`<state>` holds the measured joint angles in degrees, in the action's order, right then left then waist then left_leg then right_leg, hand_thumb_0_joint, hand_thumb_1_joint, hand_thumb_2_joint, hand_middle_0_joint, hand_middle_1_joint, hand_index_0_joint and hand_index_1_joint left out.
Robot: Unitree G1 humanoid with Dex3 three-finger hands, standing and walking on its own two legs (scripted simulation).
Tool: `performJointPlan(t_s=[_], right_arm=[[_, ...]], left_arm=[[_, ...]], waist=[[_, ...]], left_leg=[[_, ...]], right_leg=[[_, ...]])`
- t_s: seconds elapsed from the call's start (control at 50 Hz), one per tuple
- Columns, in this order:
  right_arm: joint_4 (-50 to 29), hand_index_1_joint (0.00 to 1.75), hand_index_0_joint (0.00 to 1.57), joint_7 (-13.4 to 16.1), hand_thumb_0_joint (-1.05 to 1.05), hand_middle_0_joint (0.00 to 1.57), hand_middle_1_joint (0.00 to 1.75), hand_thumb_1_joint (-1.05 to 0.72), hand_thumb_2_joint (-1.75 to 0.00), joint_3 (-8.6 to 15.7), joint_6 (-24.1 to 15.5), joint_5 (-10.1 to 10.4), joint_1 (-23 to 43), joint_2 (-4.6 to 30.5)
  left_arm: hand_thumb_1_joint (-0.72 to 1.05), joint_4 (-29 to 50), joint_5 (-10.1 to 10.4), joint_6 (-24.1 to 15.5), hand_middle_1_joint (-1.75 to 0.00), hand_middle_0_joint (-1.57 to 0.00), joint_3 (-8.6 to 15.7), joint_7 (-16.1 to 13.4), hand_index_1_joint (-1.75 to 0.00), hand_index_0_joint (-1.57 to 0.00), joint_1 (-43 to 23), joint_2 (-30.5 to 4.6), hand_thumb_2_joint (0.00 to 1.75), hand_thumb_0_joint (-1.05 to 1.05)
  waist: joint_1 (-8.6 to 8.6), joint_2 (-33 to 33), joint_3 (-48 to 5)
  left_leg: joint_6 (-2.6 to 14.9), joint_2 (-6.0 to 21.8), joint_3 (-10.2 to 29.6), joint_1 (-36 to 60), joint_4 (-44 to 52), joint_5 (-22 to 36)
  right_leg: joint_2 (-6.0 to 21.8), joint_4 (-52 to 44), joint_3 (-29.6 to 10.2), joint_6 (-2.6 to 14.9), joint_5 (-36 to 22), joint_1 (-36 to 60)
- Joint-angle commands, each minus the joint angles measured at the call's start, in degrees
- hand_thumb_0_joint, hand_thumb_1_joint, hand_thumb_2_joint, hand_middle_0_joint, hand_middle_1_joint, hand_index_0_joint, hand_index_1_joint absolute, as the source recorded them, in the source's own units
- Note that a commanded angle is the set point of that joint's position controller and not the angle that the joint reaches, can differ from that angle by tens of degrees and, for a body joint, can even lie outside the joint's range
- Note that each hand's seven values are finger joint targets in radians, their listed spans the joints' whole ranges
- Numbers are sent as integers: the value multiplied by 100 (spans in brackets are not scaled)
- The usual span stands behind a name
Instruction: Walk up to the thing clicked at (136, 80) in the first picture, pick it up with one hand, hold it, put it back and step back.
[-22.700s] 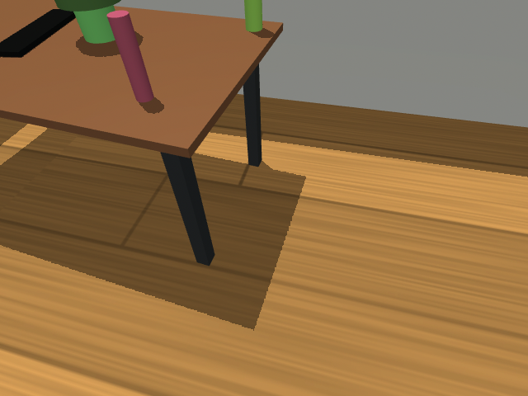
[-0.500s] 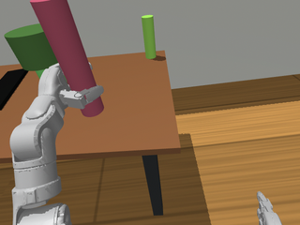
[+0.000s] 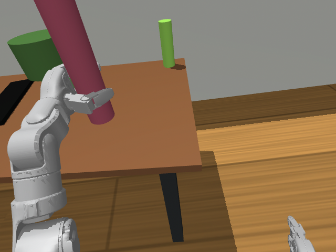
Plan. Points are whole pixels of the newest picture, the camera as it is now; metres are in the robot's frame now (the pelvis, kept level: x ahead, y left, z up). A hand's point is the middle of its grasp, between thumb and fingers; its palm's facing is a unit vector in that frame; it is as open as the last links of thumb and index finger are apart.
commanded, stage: hold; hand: left
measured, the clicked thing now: (81, 65) +0.34 +0.16 +0.35
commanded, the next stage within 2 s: crouch in 1.36 s
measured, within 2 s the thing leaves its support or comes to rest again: neither
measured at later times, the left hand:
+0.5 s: hand (87, 84) +0.35 +0.17 +0.31, palm faces +0.11 -0.99 +0.01, open 8.8 cm
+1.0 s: hand (86, 83) +0.36 +0.18 +0.30, palm faces +0.11 -0.99 +0.01, open 8.8 cm
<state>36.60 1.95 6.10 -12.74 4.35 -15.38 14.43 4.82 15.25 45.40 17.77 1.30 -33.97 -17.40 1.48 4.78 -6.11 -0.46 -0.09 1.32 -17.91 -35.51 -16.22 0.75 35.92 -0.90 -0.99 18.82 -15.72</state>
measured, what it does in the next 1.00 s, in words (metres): stands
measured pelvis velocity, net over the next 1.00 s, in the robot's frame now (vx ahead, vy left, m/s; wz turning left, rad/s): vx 0.00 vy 0.00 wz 0.00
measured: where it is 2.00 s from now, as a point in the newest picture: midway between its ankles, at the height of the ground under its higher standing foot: outside the picture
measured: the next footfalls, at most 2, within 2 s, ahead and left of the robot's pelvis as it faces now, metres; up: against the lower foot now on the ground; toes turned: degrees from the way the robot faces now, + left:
none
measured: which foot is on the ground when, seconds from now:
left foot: down 0.00-1.00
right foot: down 0.00-1.00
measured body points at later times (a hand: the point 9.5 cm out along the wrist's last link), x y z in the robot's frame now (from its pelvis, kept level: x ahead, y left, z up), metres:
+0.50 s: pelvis +0.00 +0.00 +0.00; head -0.05 -0.03 +0.45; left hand +0.34 +0.22 +0.31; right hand +0.17 -0.26 -0.07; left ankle +0.03 +0.13 -0.73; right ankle +0.01 -0.13 -0.73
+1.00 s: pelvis +0.00 +0.00 +0.00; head -0.04 -0.03 +0.45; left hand +0.35 +0.23 +0.30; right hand +0.17 -0.26 -0.07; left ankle +0.03 +0.13 -0.73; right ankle +0.01 -0.13 -0.73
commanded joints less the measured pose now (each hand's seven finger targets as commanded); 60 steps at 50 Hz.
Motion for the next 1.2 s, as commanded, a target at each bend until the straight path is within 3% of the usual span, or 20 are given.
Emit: performJointPlan(t_s=[0.0, 0.04, 0.1, 0.12, 0.22, 0.28, 0.34, 0.4, 0.42, 0.44, 0.58, 0.62, 0.66, 0.78, 0.86, 0.98, 1.02, 1.06, 1.1, 1.18], right_arm=[[-1029, 5, 5, 87, 0, 5, 5, 55, -5, 264, -410, -3, 873, 819], [-1009, 5, 5, 59, 0, 5, 5, 55, -5, 64, -399, 15, 837, 612], [-1023, 5, 5, 66, 0, 5, 5, 55, -5, 61, -436, 21, 781, 612], [-1009, 5, 5, 55, 0, 5, 5, 55, -5, 80, -426, 25, 751, 620], [-1092, 5, 5, 64, 0, 5, 5, 56, -5, 149, -473, 20, 816, 701], [-1068, 5, 5, 116, 0, 5, 5, 55, -5, 298, -477, 16, 774, 825], [-1122, 5, 5, 124, 0, 5, 5, 55, -5, 100, -488, 2, 898, 617], [-928, 5, 5, 142, 0, 5, 5, 55, -5, 149, -469, -4, 774, 689], [-1094, 5, 5, 152, 0, 5, 5, 56, -5, 218, -501, 12, 933, 801], [-976, 5, 5, 141, 0, 5, 5, 55, -5, 65, -492, 6, 761, 594], [-1015, 5, 5, 71, 0, 5, 5, 56, -5, 101, -504, 40, 821, 639], [-1002, 5, 5, 101, 0, 5, 5, 56, -5, 215, -531, 25, 750, 790], [-1012, 5, 5, 91, 0, 5, 5, 55, -5, 175, -522, 18, 666, 710], [-1073, 5, 5, 89, 0, 5, 5, 55, -5, 201, -506, 14, 691, 686], [-969, 5, 5, 85, 0, 5, 5, 55, -5, 93, -466, 13, 706, 587], [-1042, 5, 5, 52, 0, 5, 5, 55, -5, 94, -466, 8, 767, 640], [-1012, 5, 5, 91, 0, 5, 5, 55, -5, 277, -472, 8, 778, 838], [-1001, 5, 5, 80, 0, 5, 5, 55, -5, 250, -502, 16, 781, 793], [-876, 5, 5, 93, 0, 5, 5, 55, -5, 255, -492, 14, 721, 746], [-938, 5, 5, 82, 0, 5, 5, 55, -5, 166, -492, 9, 728, 683]], left_arm=[[30, 830, 4, -439, -157, -143, 405, -18, -158, -145, -2738, -1295, 141, 0], [32, 557, 4, -417, -157, -143, 347, 29, -157, -145, -2542, -1195, 140, 0], [29, 287, -10, -424, -156, -143, 165, 74, -156, -145, -2481, -1022, 139, 0], [31, 876, -10, -501, -156, -142, 214, 97, -156, -144, -2729, -1199, 139, 0], [33, 754, -3, -580, -155, -142, 296, 72, -155, -144, -2651, -1213, 140, 0], [32, 1494, -9, -722, -156, -143, 473, 15, -157, -145, -3138, -1579, 140, 0], [30, 790, -11, -633, -155, -141, 347, 13, -155, -143, -2631, -1227, 139, 0], [31, 768, -10, -600, -156, -143, 407, 40, -157, -144, -2706, -1371, 140, 0], [30, 1277, -20, -597, -156, -142, 416, 26, -157, -144, -3041, -1548, 141, 0], [30, 580, -18, -524, -156, -142, 342, 46, -156, -144, -2687, -1272, 140, 0], [29, 579, 7, -437, -154, -141, 191, 128, -155, -143, -2630, -1111, 139, 0], [27, 1065, 3, -504, -154, -140, 268, 100, -155, -142, -3059, -1352, 138, 0], [26, 613, 1, -502, -154, -139, 397, 70, -154, -141, -2793, -1333, 138, 0], [28, 906, -57, -578, -152, -138, 559, -5, -153, -140, -2953, -1553, 137, 0], [28, 366, -51, -499, -152, -138, 361, 76, -153, -140, -2572, -1260, 137, 0], [24, 833, -59, -523, -151, -138, 240, 139, -152, -140, -2890, -1261, 135, 0], [26, 799, -38, -531, -152, -139, 337, 125, -152, -141, -2864, -1354, 135, 0], [25, 1320, -22, -560, -152, -138, 337, 105, -152, -140, -3192, -1466, 135, 0], [25, 841, -15, -497, -152, -138, 437, 103, -152, -140, -2849, -1415, 136, 0], [22, 950, 5, -438, -151, -137, 405, 63, -152, -139, -3020, -1412, 135, 0]], waist=[[-29, -696, -813], [33, -661, -769], [-22, -726, -703], [16, -489, -900], [22, -445, -877], [12, -254, -1270], [26, -535, -996], [-30, -567, -1005], [27, -251, -1027], [-7, -554, -881], [3, -511, -781], [-42, -415, -995], [-28, -598, -987], [59, -518, -1188], [6, -562, -874], [21, -367, -1083], [-40, -424, -1084], [-7, -217, -1083], [-14, -479, -1017], [-31, -492, -1025]], left_leg=[[145, -103, -110, 714, 512, 571], [155, -125, -125, 619, 543, 503], [151, -117, -134, 622, 559, 431], [152, -141, -147, 677, 534, 545], [115, -94, -116, 664, 566, 496], [114, -98, -103, 932, 477, 764], [128, -96, -102, 762, 496, 702], [146, -108, -126, 749, 497, 701], [124, -135, -139, 779, 517, 665], [142, -114, -138, 738, 486, 693], [113, -84, -95, 704, 613, 587], [125, -103, -116, 856, 559, 670], [139, -85, -96, 842, 533, 815], [126, -97, -91, 873, 488, 988], [137, -104, -121, 739, 528, 895], [119, -77, -83, 872, 571, 1007], [104, -47, -49, 933, 588, 933], [94, -69, -59, 952, 611, 861], [104, -40, -20, 905, 616, 823], [133, -100, -118, 896, 517, 1037]], right_leg=[[-98, -784, 251, 38, -684, -345], [-75, -831, 236, 38, -641, -309], [-85, -829, 238, 50, -564, -387], [-68, -814, 220, 62, -689, -348], [-107, -786, 247, 73, -631, -329], [-102, -725, 253, 81, -848, -231], [-109, -763, 249, 54, -803, -197], [-97, -785, 233, 39, -844, -226], [-79, -776, 224, 69, -787, -255], [-96, -780, 245, 46, -806, -263], [-142, -806, 275, 78, -726, -308], [-122, -786, 248, 72, -790, -331], [-128, -766, 260, 49, -921, -225], [-113, -737, 277, 63, -1063, -75], [-106, -787, 244, 55, -1019, -198], [-130, -736, 271, 92, -1087, -106], [-153, -750, 293, 89, -1012, -159], [-142, -756, 290, 102, -958, -182], [-162, -764, 308, 82, -908, -158], [-130, -784, 276, 52, -1148, -154]])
